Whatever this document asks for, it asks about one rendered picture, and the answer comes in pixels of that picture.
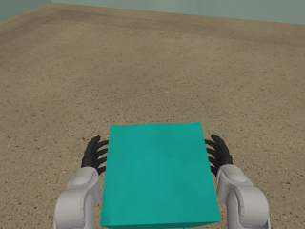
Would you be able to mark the carton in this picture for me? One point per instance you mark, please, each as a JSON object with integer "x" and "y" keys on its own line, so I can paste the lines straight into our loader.
{"x": 158, "y": 176}

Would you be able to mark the right robot forearm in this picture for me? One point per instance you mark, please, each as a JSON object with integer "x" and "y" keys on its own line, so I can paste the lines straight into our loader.
{"x": 247, "y": 207}

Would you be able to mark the right robot hand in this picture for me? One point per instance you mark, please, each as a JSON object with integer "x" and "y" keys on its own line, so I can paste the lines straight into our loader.
{"x": 220, "y": 152}

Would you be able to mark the left robot forearm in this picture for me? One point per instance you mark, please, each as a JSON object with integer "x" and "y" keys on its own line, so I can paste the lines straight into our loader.
{"x": 75, "y": 207}

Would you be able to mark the left robot hand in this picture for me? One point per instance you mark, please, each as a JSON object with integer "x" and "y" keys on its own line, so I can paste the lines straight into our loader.
{"x": 91, "y": 155}

